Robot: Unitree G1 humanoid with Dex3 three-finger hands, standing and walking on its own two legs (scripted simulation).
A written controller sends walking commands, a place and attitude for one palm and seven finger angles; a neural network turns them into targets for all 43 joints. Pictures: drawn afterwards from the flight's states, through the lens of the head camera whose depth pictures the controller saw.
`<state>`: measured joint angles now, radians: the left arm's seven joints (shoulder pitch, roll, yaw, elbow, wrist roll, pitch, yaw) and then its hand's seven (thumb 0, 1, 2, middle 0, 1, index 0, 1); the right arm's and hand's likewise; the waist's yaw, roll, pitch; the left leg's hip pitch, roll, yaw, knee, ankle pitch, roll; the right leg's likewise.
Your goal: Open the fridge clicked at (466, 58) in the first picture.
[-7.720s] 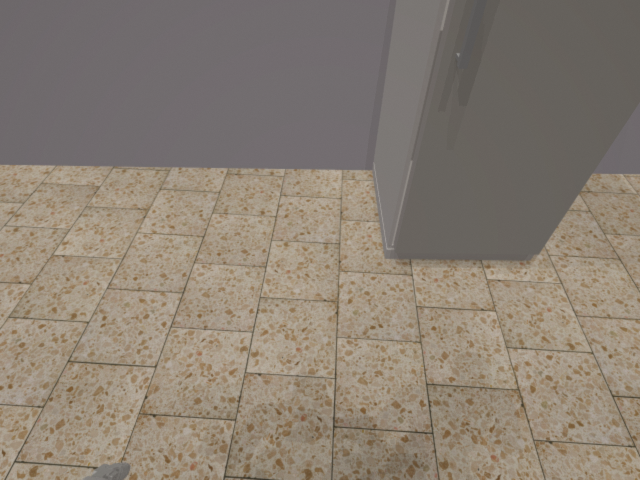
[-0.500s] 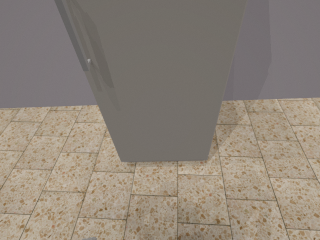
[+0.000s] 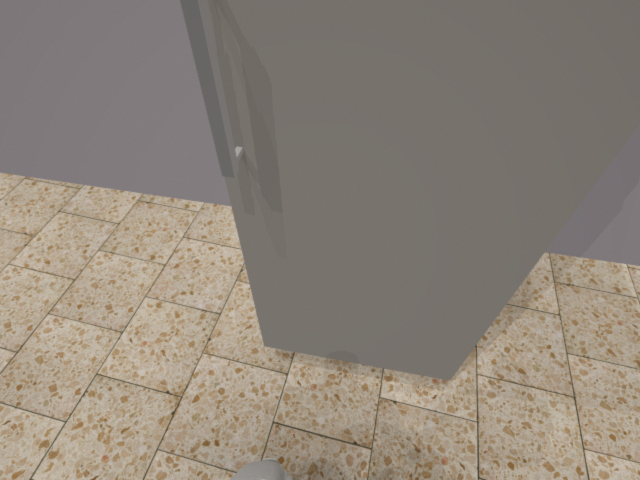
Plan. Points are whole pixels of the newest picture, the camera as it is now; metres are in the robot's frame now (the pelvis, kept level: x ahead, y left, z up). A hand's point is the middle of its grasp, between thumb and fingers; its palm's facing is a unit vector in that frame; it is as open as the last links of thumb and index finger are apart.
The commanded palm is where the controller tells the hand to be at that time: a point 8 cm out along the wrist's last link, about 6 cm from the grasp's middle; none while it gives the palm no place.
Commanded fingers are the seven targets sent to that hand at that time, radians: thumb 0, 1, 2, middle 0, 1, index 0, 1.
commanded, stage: come to a stop and stand still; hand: left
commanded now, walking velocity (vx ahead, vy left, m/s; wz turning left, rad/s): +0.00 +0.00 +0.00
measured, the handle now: (219, 88) +0.53 +0.21 +0.21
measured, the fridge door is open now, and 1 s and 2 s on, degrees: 0 0 0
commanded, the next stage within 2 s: look again from close up in 1.70 s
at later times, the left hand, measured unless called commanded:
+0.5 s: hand out of the picture +0.12 +0.22 -0.17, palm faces -0.02 -0.97 -0.24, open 7.4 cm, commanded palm none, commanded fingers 0.00 0.90 0.90 -0.20 -0.30 -0.20 -0.30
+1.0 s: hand out of the picture -0.01 +0.14 -0.18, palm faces +0.01 -0.99 -0.17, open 7.3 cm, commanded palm none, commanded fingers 0.00 0.90 0.90 -0.20 -0.30 -0.20 -0.30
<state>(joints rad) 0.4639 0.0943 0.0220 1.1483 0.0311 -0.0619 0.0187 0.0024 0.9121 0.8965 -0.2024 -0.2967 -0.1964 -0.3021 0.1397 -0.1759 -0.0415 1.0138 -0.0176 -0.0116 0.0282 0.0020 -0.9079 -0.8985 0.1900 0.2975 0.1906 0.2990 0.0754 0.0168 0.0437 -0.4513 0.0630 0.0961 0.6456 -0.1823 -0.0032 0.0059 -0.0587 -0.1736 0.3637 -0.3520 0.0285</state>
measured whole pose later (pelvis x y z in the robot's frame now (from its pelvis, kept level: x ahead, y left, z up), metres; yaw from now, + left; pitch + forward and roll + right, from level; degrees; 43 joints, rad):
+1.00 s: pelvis -0.03 -0.03 +0.00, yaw -3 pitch -1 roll +0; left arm 0.26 0.15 0.02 1.11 0.00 0.01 0.03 0.01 0.94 0.90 -0.20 -0.30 -0.20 -0.30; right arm 0.30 -0.11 -0.01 1.14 -0.01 0.00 -0.04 0.00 -0.91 -0.90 0.19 0.30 0.19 0.30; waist 0.01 -0.01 0.04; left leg -0.19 0.04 0.04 0.47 -0.26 -0.02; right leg -0.19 0.00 -0.08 0.45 -0.24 -0.02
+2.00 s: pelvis -0.02 -0.02 +0.00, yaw -4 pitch -1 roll +1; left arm 0.27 0.15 0.00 1.10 0.02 -0.02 0.02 0.01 0.92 0.90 -0.20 -0.30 -0.20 -0.30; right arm 0.29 -0.17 0.01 1.10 -0.01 -0.03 -0.03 0.00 -0.90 -0.90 0.19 0.30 0.19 0.30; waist 0.00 0.01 0.03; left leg -0.17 0.00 0.07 0.45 -0.26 0.01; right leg -0.21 -0.04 -0.05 0.49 -0.26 0.00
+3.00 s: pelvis +0.01 +0.00 +0.00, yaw -4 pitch +0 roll +1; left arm 0.31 0.17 0.04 1.06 0.03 0.01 0.03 0.00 0.91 0.90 -0.20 -0.30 -0.20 -0.30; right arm 0.29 -0.17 0.00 1.08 -0.02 0.00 -0.02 0.00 -0.91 -0.90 0.19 0.30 0.19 0.30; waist 0.03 -0.04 0.03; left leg -0.17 -0.02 0.09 0.51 -0.34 0.03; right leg -0.21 -0.07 -0.04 0.55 -0.34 0.02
